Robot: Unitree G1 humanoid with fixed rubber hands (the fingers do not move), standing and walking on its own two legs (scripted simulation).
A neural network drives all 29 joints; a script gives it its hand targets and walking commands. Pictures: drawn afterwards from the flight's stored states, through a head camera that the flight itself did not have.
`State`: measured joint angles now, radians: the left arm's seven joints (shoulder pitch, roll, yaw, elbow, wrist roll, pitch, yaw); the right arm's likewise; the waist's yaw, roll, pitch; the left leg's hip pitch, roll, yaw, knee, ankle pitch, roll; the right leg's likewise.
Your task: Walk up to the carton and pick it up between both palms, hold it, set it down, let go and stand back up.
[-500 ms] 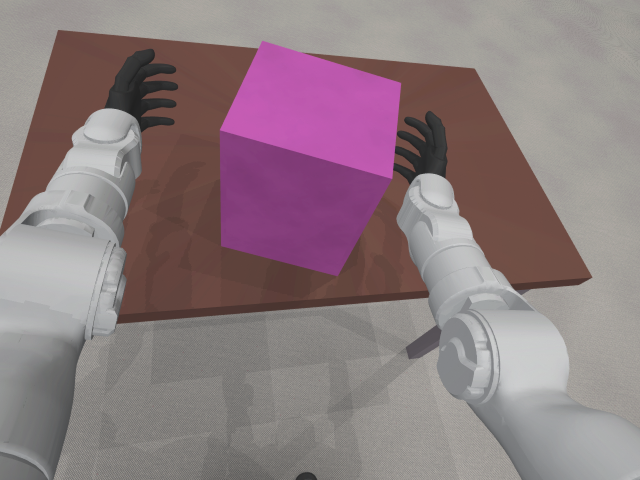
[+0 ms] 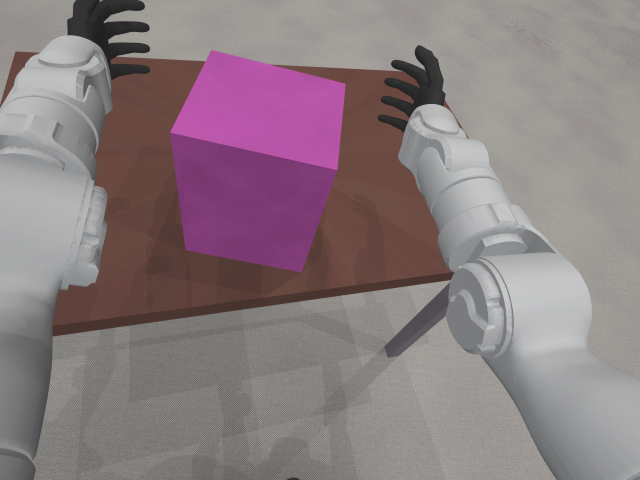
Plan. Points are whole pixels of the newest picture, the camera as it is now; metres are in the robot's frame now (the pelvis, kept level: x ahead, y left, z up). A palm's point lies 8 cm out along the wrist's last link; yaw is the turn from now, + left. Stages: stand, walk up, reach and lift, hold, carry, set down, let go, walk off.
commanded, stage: set down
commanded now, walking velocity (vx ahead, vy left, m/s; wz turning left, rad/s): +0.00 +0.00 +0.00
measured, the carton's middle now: (260, 171) +0.53 -0.02 +0.03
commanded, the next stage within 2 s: none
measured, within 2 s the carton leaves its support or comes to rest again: neither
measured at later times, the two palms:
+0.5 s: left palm (74, 119) +0.51 +0.19 +0.14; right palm (390, 164) +0.43 -0.16 +0.14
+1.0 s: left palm (37, 176) +0.45 +0.22 +0.12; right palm (380, 213) +0.38 -0.14 +0.11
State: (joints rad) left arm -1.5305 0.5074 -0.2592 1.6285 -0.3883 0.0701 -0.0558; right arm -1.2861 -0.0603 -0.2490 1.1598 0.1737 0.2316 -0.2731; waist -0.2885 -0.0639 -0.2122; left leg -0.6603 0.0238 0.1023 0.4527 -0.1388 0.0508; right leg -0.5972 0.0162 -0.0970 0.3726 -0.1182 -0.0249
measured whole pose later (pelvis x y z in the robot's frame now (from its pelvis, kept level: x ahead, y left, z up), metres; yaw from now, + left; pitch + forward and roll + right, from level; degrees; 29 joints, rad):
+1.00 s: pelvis -0.01 +0.03 +0.00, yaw +0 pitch +5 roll -3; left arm -0.91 0.45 -0.06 0.94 -0.27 0.24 -0.11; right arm -0.70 0.00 -0.10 0.60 0.24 0.27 -0.38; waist -0.11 -0.04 -0.01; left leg -0.41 0.02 0.11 0.50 -0.20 0.08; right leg -0.32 0.01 -0.08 0.36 -0.13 0.01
